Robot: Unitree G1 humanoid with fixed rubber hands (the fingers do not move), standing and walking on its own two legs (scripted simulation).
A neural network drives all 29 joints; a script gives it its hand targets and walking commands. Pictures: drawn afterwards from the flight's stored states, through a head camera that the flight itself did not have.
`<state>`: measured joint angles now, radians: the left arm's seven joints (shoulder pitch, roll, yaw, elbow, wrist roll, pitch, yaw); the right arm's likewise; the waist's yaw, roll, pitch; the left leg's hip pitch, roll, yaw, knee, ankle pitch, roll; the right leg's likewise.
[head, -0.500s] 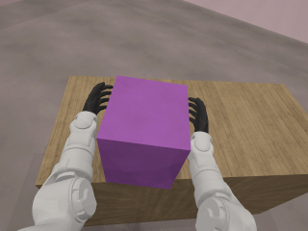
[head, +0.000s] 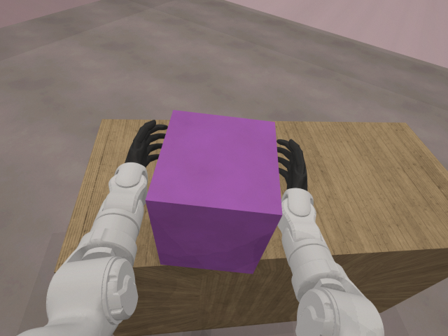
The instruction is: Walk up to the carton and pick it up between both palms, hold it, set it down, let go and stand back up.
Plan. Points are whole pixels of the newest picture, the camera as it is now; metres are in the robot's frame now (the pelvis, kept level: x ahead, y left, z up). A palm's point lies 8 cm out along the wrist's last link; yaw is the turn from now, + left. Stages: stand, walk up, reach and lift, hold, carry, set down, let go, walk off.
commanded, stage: reach and lift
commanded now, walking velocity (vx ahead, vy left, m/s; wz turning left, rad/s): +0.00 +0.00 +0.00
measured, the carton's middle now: (215, 196) +0.40 +0.01 +0.02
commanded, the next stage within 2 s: none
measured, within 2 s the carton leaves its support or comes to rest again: neither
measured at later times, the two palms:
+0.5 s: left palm (132, 148) +0.41 +0.16 +0.14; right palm (303, 163) +0.39 -0.13 +0.14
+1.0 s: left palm (134, 140) +0.38 +0.15 +0.18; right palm (321, 149) +0.38 -0.15 +0.18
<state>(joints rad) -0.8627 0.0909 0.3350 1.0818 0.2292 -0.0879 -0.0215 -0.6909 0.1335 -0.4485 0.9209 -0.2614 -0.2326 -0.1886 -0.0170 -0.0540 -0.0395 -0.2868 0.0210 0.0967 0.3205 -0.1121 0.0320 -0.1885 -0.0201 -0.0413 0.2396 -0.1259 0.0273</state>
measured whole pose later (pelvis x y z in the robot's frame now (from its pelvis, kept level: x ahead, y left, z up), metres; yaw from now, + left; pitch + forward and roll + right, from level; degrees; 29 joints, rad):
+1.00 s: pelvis -0.01 -0.02 +0.00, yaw +2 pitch -8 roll -1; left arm -0.76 0.00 0.34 0.46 0.34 0.50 -0.01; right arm -0.81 -0.01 -0.14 0.81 0.07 0.12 -0.16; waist -0.07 -0.07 0.04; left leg -0.06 0.02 0.05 0.31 -0.12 0.01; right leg 0.04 -0.01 -0.08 0.27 -0.17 0.00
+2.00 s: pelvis -0.01 -0.02 +0.00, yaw +3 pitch -9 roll -1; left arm -0.76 -0.01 0.35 0.22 0.34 0.77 -0.02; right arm -0.88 -0.07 -0.03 0.68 0.22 0.36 -0.18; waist -0.11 -0.04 0.00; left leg -0.05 0.02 0.03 0.33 -0.13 0.00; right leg 0.05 -0.01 -0.08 0.28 -0.18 0.00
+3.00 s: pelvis +0.00 -0.03 +0.00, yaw +3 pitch -8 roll -1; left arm -0.78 0.01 0.37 0.18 0.29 0.88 -0.04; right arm -0.97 -0.11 0.02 0.63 0.32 0.54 -0.25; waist -0.10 -0.02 -0.07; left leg -0.06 0.02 0.01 0.35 -0.15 -0.01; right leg 0.04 0.01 -0.06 0.30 -0.20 -0.01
